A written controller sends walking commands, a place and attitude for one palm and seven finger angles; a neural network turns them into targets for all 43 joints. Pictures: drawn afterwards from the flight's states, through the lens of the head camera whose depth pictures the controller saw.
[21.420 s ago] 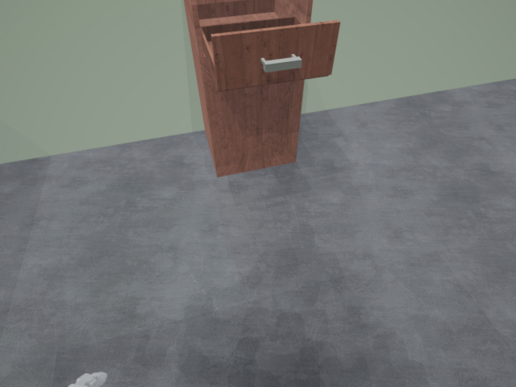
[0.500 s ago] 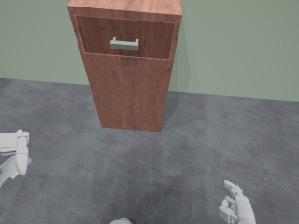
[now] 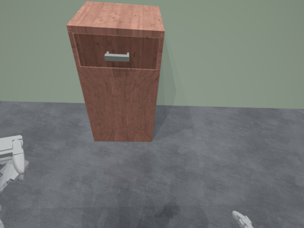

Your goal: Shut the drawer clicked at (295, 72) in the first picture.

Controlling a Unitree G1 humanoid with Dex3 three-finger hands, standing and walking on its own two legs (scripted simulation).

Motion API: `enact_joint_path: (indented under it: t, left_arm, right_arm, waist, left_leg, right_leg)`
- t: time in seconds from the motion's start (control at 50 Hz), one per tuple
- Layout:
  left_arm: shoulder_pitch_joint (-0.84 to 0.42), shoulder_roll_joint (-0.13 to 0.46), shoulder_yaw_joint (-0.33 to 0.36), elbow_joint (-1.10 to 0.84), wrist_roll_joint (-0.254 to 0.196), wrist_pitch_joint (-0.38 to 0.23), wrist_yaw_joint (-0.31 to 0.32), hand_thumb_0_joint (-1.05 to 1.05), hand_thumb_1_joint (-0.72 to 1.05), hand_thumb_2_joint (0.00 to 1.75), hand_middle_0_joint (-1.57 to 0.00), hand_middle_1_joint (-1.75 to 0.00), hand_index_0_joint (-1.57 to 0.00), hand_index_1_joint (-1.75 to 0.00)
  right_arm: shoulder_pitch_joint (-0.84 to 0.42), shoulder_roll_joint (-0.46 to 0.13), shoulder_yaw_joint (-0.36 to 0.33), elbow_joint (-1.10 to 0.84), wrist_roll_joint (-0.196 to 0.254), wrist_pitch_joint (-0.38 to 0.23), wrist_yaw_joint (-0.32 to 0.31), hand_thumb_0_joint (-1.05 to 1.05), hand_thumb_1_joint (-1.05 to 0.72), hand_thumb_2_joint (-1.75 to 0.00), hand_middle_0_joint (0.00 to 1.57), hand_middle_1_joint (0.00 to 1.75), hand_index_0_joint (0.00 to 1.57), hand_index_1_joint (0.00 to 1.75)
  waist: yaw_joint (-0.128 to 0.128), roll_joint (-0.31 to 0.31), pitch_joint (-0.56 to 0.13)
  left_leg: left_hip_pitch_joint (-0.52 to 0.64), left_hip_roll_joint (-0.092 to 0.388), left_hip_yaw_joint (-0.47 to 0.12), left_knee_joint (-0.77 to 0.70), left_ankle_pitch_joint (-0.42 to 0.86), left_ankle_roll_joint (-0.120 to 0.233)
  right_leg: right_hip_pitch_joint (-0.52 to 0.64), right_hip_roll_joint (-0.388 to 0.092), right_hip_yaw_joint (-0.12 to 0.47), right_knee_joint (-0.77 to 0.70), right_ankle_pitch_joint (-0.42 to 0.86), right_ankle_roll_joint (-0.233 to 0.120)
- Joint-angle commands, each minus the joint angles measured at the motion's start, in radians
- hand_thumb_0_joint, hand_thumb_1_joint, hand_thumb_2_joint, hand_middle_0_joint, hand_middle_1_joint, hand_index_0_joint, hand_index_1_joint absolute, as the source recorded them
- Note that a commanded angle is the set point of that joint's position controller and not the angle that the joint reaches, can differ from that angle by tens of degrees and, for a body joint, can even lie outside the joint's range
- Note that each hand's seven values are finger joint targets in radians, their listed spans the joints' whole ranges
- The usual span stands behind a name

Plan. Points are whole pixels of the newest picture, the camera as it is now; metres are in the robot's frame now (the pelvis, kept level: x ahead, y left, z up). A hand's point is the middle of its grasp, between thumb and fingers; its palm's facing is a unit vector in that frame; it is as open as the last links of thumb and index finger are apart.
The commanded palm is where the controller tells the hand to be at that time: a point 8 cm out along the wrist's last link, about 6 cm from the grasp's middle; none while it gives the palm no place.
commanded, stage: stop stepping back and stand still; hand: left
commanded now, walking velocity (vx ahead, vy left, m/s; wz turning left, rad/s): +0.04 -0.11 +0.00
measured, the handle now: (117, 55) +0.92 +0.21 +0.01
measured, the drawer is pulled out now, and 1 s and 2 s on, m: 0.00 0.00 0.00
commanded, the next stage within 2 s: let the arm hang, fingers relaxed in 0.32 s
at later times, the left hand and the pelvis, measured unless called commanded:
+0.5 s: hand (43, 188) +0.19 +0.25 +0.07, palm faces +0.27 -0.87 -0.41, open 3.2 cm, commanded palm none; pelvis -0.02 +0.01 -0.01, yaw +2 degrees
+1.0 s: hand out of the picture -0.03 +0.22 -0.16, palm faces +0.05 -0.96 -0.28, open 5.3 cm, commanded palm none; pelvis -0.02 +0.01 +0.01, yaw +3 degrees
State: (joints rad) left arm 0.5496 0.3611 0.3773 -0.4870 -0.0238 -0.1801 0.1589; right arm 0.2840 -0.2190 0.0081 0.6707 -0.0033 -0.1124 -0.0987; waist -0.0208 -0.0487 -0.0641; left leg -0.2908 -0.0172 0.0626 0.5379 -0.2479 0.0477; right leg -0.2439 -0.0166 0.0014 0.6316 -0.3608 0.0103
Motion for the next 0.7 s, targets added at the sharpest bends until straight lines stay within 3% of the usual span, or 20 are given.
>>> enact_joint_path:
  t: [0.0,0.08,0.12,0.14,0.16,0.18,0.22,0.3,0.34,0.38,0.4,0.44,0.5,0.54,0.56,0.58,0.6,0.62,0.64,0.68]
  left_arm:
    - [-0.01,0.176,0.07,-0.341,-0.001,-0.093,0.004,0.0,0.9,0.9,-1.4,-1.6,-1.4,-1.6]
    - [0.147,0.176,0.103,-0.305,-0.003,-0.072,0.014,0.0,0.9,0.9,-1.4,-1.6,-1.4,-1.6]
    - [0.16,0.189,0.126,-0.25,0.004,-0.073,0.015,0.0,0.9,0.9,-1.4,-1.6,-1.4,-1.6]
    - [0.148,0.199,0.139,-0.23,0.005,-0.075,0.015,0.0,0.9,0.9,-1.4,-1.6,-1.4,-1.6]
    - [0.149,0.211,0.154,-0.202,0.002,-0.072,0.014,0.0,0.9,0.9,-1.4,-1.6,-1.4,-1.6]
    - [0.089,0.213,0.147,-0.232,-0.019,-0.079,0.012,0.0,0.9,0.9,-1.4,-1.6,-1.4,-1.6]
    - [0.037,0.199,0.144,-0.227,-0.01,-0.1,0.009,0.0,0.9,0.9,-1.4,-1.6,-1.4,-1.6]
    - [0.014,0.152,0.076,-0.207,0.001,-0.095,0.008,0.0,0.9,0.9,-1.4,-1.6,-1.4,-1.6]
    - [-0.024,0.146,0.052,-0.252,0.006,-0.102,0.015,0.0,0.9,0.9,-1.4,-1.6,-1.4,-1.6]
    - [-0.045,0.148,0.049,-0.297,0.007,-0.113,0.016,0.0,0.9,0.9,-1.4,-1.6,-1.4,-1.6]
    - [-0.096,-0.033,-0.272,0.542,0.093,0.091,-0.135,0.0,0.9,0.9,-1.4,-1.6,-1.4,-1.6]
    - [-0.106,-0.083,-0.26,0.535,0.064,0.2,-0.146,0.0,0.9,0.9,-1.32,-1.51,-1.32,-1.51]
    - [-0.175,-0.086,-0.291,0.682,0.058,0.186,-0.147,0.0,0.9,0.9,-1.2,-1.38,-1.2,-1.38]
    - [-0.154,-0.044,-0.293,0.827,0.062,0.179,-0.147,0.0,0.9,0.9,-1.12,-1.3,-1.12,-1.3]
    - [-0.178,0.019,-0.292,0.888,0.062,0.175,-0.143,0.0,0.9,0.9,-1.08,-1.25,-1.08,-1.25]
    - [-0.21,0.051,-0.295,0.948,0.06,0.173,-0.148,0.0,0.9,0.9,-1.04,-1.21,-1.04,-1.21]
    - [-0.266,0.071,-0.307,0.994,0.057,0.179,-0.151,0.0,0.9,0.9,-1.0,-1.17,-1.0,-1.17]
    - [-0.306,0.058,-0.32,1.037,0.051,0.188,-0.152,0.0,0.9,0.9,-0.96,-1.12,-0.96,-1.12]
    - [-0.325,0.028,-0.327,1.087,0.05,0.189,-0.149,0.0,0.9,0.9,-0.92,-1.08,-0.92,-1.08]
    - [-0.313,-0.003,-0.338,1.18,0.045,0.185,-0.145,0.0,0.9,0.9,-0.84,-0.99,-0.84,-0.99]
  right_arm:
    - [-0.134,-0.106,-0.034,-0.179,-0.011,-0.107,0.016,0.0,-0.9,-0.9,0.2,0.3,0.2,0.3]
    - [-0.149,-0.112,-0.035,-0.199,-0.002,-0.087,0.031,0.0,-0.9,-0.9,0.2,0.3,0.2,0.3]
    - [-0.161,-0.113,-0.043,-0.214,-0.006,-0.054,0.026,0.0,-0.9,-0.9,0.2,0.3,0.2,0.3]
    - [-0.161,-0.106,-0.05,-0.219,-0.009,-0.036,0.022,0.0,-0.9,-0.9,0.2,0.3,0.2,0.3]
    - [-0.146,-0.101,-0.057,-0.217,-0.009,-0.018,0.022,0.0,-0.9,-0.9,0.2,0.3,0.2,0.3]
    - [-0.146,-0.096,-0.055,-0.204,-0.007,-0.012,0.023,0.0,-0.9,-0.9,0.2,0.3,0.2,0.3]
    - [-0.11,-0.102,-0.06,-0.174,-0.005,-0.026,0.025,0.0,-0.9,-0.9,0.2,0.3,0.2,0.3]
    - [-0.152,-0.083,-0.042,-0.178,-0.003,-0.04,0.006,0.0,-0.9,-0.9,0.2,0.3,0.2,0.3]
    - [-0.143,-0.093,-0.04,-0.168,-0.01,-0.062,-0.004,0.0,-0.9,-0.9,0.2,0.3,0.2,0.3]
    - [-0.149,-0.116,-0.043,-0.178,-0.015,-0.078,-0.011,0.0,-0.9,-0.9,0.2,0.3,0.2,0.3]
    - [-0.066,-0.305,-0.108,0.054,-0.031,-0.057,0.111,0.0,-0.9,-0.9,0.2,0.3,0.2,0.3]
    - [-0.053,-0.179,-0.073,-0.007,-0.023,0.037,0.102,0.0,-0.9,-0.9,0.2,0.3,0.2,0.3]
    - [-0.065,-0.171,-0.056,-0.016,-0.047,0.045,0.09,0.0,-0.9,-0.9,0.2,0.3,0.2,0.3]
    - [-0.107,-0.166,-0.049,0.001,-0.028,0.062,0.084,0.0,-0.9,-0.9,0.2,0.3,0.2,0.3]
    - [-0.113,-0.134,-0.046,0.001,-0.013,0.073,0.086,0.0,-0.9,-0.9,0.2,0.3,0.2,0.3]
    - [-0.094,-0.113,-0.049,0.023,-0.016,0.087,0.092,0.0,-0.9,-0.9,0.2,0.3,0.2,0.3]
    - [-0.052,-0.097,-0.047,0.051,-0.016,0.101,0.099,0.0,-0.9,-0.9,0.2,0.3,0.2,0.3]
    - [-0.034,-0.094,-0.044,0.08,-0.019,0.115,0.106,0.0,-0.9,-0.9,0.2,0.3,0.2,0.3]
    - [-0.054,-0.09,-0.041,0.104,-0.027,0.125,0.103,0.0,-0.9,-0.9,0.2,0.3,0.2,0.3]
    - [-0.042,-0.094,-0.04,0.139,-0.026,0.122,0.097,0.0,-0.9,-0.9,0.2,0.3,0.2,0.3]
  waist:
    - [0.011,0.192,0.009]
    - [0.017,0.22,0.032]
    - [0.014,0.2,0.058]
    - [0.016,0.091,0.072]
    - [0.016,-0.073,0.076]
    - [0.016,-0.159,0.085]
    - [-0.009,-0.109,0.021]
    - [0.0,-0.09,0.07]
    - [-0.002,0.005,0.082]
    - [0.009,0.187,0.099]
    - [-0.05,0.299,0.153]
    - [-0.034,0.289,0.073]
    - [0.01,0.004,-0.032]
    - [0.06,-0.125,-0.092]
    - [0.051,-0.187,-0.077]
    - [0.024,-0.134,-0.015]
    - [-0.018,0.003,0.039]
    - [-0.037,0.105,0.08]
    - [-0.025,0.042,0.131]
    - [-0.013,0.027,0.14]
  left_leg:
    - [0.084,0.305,-0.382,-0.346,0.0,0.089]
    - [-0.143,0.216,-0.187,-0.342,-0.278,0.036]
    - [-0.277,0.159,-0.13,-0.256,-0.409,0.009]
    - [-0.312,0.101,-0.087,-0.083,-0.382,-0.009]
    - [-0.319,0.031,-0.036,0.185,-0.28,-0.028]
    - [-0.309,0.023,-0.021,0.383,-0.203,-0.036]
    - [-0.294,0.048,-0.065,0.479,-0.149,-0.036]
    - [-0.007,0.074,-0.014,0.147,-0.094,-0.016]
    - [0.1,0.049,0.009,-0.039,-0.063,-0.008]
    - [0.098,0.145,-0.156,-0.199,-0.136,0.03]
    - [0.012,0.24,-0.304,-0.047,0.255,0.081]
    - [-0.064,0.291,-0.354,-0.15,0.44,0.138]
    - [0.006,0.272,-0.323,-0.082,0.536,0.128]
    - [-0.023,0.147,-0.188,0.009,0.341,0.038]
    - [-0.074,0.05,-0.117,0.064,0.107,-0.014]
    - [-0.063,0.01,-0.084,0.088,-0.078,-0.036]
    - [0.005,0.008,-0.066,0.071,-0.125,-0.039]
    - [0.057,0.021,-0.096,0.027,-0.14,-0.029]
    - [0.038,0.04,-0.117,0.005,-0.113,-0.023]
    - [0.031,0.065,-0.148,-0.049,-0.049,-0.016]
  right_leg:
    - [-0.137,0.003,0.005,0.201,-0.132,-0.005]
    - [0.127,0.021,-0.1,-0.074,-0.018,-0.017]
    - [0.217,0.011,-0.067,-0.156,-0.064,-0.044]
    - [0.191,-0.047,0.057,-0.262,-0.164,-0.083]
    - [0.094,-0.208,0.316,-0.417,-0.351,-0.159]
    - [0.016,-0.332,0.446,-0.5,-0.34,-0.207]
    - [0.038,-0.308,0.361,-0.44,-0.187,-0.203]
    - [-0.174,-0.224,0.155,-0.395,-0.219,-0.145]
    - [-0.178,-0.173,0.1,-0.336,-0.199,-0.11]
    - [-0.166,-0.079,0.052,-0.175,-0.107,-0.049]
    - [-0.333,-0.077,-0.063,0.129,0.117,-0.004]
    - [-0.255,-0.006,-0.01,0.304,-0.205,0.014]
    - [-0.146,-0.006,0.003,0.19,-0.167,-0.002]
    - [0.056,-0.02,0.036,-0.098,0.161,-0.013]
    - [0.065,-0.119,0.177,-0.196,0.254,-0.049]
    - [-0.023,-0.213,0.27,-0.273,0.232,-0.107]
    - [-0.133,-0.242,0.267,-0.29,0.08,-0.137]
    - [-0.251,-0.18,0.207,-0.3,-0.187,-0.119]
    - [-0.279,-0.107,0.181,-0.302,-0.229,-0.094]
    - [-0.219,-0.077,0.134,-0.282,-0.115,-0.079]
